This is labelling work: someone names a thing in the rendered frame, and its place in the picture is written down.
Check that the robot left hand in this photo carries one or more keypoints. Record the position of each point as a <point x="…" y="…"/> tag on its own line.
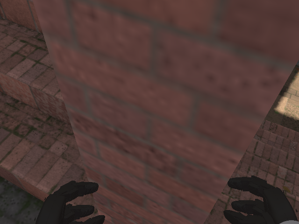
<point x="55" y="211"/>

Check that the robot right hand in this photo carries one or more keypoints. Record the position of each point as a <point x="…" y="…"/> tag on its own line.
<point x="274" y="209"/>

